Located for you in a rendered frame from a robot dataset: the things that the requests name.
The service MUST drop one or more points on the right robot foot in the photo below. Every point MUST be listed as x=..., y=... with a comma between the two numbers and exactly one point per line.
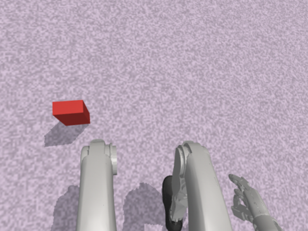
x=167, y=200

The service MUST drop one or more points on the right robot hand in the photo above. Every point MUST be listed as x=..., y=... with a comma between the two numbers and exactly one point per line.
x=255, y=205

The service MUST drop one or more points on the carton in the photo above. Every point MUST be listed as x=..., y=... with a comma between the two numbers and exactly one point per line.
x=71, y=112

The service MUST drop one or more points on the right robot arm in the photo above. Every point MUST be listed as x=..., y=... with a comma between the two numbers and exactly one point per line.
x=266, y=223

